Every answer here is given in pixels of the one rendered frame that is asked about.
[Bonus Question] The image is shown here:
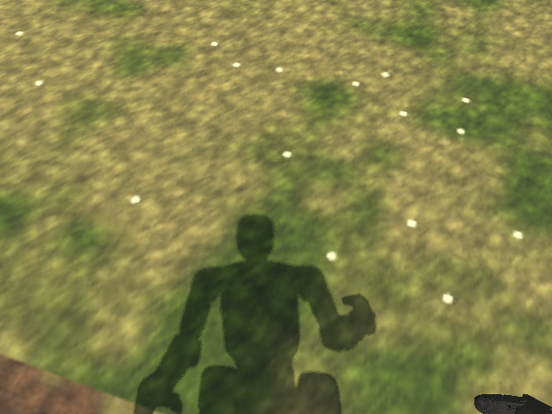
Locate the robot right hand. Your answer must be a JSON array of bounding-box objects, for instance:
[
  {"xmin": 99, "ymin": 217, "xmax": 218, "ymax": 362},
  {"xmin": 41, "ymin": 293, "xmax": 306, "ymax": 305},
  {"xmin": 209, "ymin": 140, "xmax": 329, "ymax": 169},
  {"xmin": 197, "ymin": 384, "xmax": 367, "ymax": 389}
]
[{"xmin": 474, "ymin": 394, "xmax": 552, "ymax": 414}]

